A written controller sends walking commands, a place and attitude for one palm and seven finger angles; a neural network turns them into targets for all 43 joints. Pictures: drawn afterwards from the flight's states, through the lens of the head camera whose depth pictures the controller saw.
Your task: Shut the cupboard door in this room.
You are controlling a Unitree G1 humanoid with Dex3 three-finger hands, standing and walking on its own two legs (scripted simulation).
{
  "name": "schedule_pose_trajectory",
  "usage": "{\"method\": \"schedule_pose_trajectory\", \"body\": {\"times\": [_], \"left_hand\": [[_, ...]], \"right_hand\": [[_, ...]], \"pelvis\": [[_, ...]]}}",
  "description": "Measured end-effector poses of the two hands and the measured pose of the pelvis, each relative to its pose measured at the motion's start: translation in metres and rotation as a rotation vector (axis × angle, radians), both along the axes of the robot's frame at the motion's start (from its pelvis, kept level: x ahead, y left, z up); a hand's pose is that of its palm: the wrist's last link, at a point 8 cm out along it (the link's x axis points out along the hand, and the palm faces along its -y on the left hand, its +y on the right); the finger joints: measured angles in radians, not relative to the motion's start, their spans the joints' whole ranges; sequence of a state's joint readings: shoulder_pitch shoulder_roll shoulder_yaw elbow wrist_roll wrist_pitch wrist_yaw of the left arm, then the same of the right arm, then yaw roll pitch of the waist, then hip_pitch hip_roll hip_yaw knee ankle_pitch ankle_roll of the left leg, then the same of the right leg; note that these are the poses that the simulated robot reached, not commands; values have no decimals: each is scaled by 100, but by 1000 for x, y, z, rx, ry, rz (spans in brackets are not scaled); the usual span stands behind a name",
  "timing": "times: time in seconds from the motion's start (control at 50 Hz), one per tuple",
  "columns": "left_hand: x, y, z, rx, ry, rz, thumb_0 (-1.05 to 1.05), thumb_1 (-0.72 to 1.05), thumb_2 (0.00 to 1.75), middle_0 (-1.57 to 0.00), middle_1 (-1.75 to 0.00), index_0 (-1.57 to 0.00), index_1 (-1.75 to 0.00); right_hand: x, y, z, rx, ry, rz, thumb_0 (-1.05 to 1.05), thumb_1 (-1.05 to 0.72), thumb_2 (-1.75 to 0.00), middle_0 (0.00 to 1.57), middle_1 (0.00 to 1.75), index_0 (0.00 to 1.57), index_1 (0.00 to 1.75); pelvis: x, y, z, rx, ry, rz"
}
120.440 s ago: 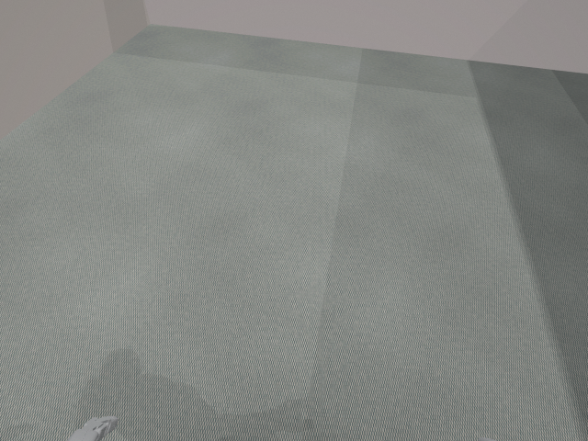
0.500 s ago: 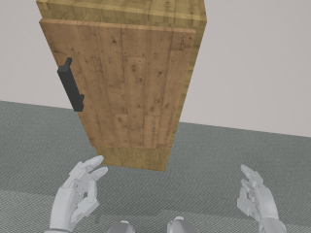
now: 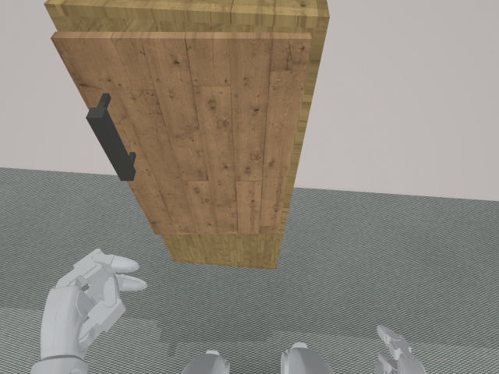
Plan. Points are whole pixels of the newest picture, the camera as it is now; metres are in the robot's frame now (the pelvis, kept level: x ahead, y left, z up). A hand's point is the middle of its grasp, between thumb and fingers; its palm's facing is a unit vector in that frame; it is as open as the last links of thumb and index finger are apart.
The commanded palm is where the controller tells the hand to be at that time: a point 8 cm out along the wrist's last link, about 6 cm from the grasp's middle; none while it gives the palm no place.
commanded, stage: raise the hand and make a fist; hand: left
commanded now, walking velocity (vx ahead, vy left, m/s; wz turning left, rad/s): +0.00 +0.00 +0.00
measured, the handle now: (117, 139) +0.48 +0.27 +0.08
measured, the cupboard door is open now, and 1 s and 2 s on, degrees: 5 5 5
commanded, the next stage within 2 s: bring the fist close to the handle in 1.02 s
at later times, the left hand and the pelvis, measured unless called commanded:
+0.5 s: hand (121, 281) +0.23 +0.19 +0.07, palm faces +0.03 -1.00 -0.05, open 3.1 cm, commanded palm +0.21 +0.25 +0.08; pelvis +0.02 +0.01 +0.01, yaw +1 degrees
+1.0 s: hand (101, 266) +0.24 +0.21 +0.09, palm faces +0.13 -0.99 -0.05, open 3.1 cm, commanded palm +0.21 +0.25 +0.09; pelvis +0.02 +0.01 +0.02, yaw +1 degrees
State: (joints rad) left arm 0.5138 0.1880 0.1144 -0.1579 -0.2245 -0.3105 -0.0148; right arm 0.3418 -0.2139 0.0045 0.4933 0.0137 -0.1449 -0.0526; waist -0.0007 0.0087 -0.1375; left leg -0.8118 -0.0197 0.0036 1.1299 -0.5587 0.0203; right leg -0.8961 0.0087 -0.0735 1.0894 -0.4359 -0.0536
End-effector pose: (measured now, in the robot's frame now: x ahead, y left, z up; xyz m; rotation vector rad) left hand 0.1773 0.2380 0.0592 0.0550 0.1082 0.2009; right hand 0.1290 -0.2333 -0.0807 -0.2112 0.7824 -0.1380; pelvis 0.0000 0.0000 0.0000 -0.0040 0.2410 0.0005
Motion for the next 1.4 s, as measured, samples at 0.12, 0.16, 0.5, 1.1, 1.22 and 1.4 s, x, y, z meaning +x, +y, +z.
{"method": "schedule_pose_trajectory", "body": {"times": [0.12,0.16,0.5,1.1,1.22,1.4], "left_hand": [[3,-5,12,19,-169,-98,2,90,90,-96,-113,-95,-113],[8,-16,4,-8,-120,-183,2,90,90,-99,-117,-99,-117],[31,3,18,-4,-70,-169,2,90,90,-127,-146,-126,-146],[36,16,30,-8,-135,-130,2,90,90,-130,-150,-130,-150],[35,12,16,-11,-35,-167,2,89,90,-130,-150,-130,-150],[77,32,32,5,-174,-119,2,90,90,-130,-150,-130,-150]], "right_hand": [[18,-17,4,-73,-38,47,2,-90,-90,20,30,20,30],[28,-15,9,-74,-71,39,2,-90,-90,20,30,20,30],[73,32,31,16,-146,128,1,-90,-90,20,30,20,30],[49,16,31,-10,-95,80,1,-90,-90,20,30,20,30],[48,18,34,-11,-107,73,1,-90,-90,20,30,20,30],[44,13,24,-21,-70,75,1,-90,-90,20,30,20,30]], "pelvis": [[-1,5,-7,-20,5,27],[0,6,-6,-19,4,24],[18,11,11,-28,-19,31],[13,12,16,-24,-39,24],[10,10,17,-20,-44,22],[7,9,14,-27,-30,30]]}}
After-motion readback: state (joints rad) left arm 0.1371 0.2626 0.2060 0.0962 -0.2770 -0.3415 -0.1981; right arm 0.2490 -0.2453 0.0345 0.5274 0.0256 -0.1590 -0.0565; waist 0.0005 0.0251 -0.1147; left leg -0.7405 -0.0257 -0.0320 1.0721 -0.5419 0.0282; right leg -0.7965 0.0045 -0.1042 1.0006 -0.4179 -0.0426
